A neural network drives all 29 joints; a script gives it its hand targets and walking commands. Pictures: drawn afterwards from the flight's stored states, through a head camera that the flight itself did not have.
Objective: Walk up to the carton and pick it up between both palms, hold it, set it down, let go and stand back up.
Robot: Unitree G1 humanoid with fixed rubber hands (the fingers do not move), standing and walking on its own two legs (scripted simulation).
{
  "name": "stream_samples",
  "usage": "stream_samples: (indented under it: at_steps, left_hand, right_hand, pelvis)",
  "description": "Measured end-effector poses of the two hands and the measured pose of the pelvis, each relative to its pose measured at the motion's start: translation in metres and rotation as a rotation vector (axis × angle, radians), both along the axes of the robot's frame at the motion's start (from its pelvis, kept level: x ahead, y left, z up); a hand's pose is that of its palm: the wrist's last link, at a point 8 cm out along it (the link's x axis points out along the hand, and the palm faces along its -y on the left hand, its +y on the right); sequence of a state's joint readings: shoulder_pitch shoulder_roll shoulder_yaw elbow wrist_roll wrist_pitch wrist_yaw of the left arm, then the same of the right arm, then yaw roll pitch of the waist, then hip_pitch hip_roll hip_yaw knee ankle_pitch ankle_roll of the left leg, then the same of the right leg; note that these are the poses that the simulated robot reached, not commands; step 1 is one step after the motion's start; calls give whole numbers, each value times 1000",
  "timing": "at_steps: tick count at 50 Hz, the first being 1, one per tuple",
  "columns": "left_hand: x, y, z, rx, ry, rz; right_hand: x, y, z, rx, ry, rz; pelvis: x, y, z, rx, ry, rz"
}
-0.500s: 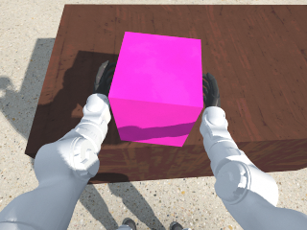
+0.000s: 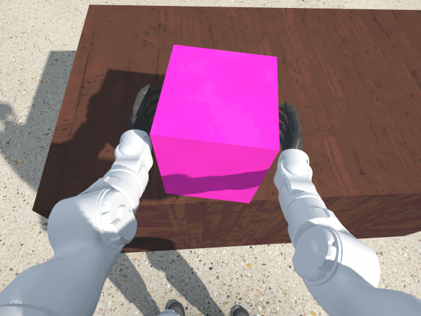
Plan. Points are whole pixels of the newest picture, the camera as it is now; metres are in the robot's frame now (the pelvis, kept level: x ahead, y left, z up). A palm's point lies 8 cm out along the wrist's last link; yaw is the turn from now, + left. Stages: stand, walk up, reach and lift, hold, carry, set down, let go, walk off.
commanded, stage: reach and lift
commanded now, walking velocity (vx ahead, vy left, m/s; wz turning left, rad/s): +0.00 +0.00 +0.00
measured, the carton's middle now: (215, 132) +0.47 -0.01 -0.01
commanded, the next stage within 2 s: none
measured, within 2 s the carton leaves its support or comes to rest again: leaves its support in 0.76 s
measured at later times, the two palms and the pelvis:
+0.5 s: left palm (141, 127) +0.45 +0.14 +0.04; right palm (291, 147) +0.41 -0.15 +0.03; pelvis +0.00 +0.00 +0.00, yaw +0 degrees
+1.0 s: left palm (137, 134) +0.42 +0.14 +0.07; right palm (299, 158) +0.37 -0.15 +0.05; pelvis -0.02 +0.00 +0.00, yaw +0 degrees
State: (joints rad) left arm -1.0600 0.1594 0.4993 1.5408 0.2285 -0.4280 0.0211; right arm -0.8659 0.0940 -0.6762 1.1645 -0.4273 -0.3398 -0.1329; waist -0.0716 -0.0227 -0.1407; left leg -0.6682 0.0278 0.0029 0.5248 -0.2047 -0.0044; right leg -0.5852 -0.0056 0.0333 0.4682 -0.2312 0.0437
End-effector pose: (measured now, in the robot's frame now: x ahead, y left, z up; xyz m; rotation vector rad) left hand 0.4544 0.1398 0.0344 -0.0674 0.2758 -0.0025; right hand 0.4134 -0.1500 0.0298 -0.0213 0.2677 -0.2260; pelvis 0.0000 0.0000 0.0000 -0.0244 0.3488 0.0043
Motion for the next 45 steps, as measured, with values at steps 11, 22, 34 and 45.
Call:
stream_samples:
  at_steps: [11, 22, 34, 45]
  left_hand:
    - [0, 0, 0, -3, 0, 0]
    - [-2, -1, 1, 0, -9, -5]
    - [-18, -6, 5, 57, -21, -31]
    - [-32, -7, 26, 93, -63, -39]
  right_hand:
    - [0, 0, 0, -3, -1, 0]
    - [-3, 0, 1, -6, -13, -4]
    - [-23, -4, 1, -20, -25, -13]
    - [-39, -5, 11, -19, -56, -10]
  pelvis:
    - [0, 0, 0, 0, 0, 0]
    - [-1, 1, 0, -1, -1, -1]
    - [-6, 1, 1, -2, -2, -2]
    - [-17, 2, 1, -2, -18, -2]
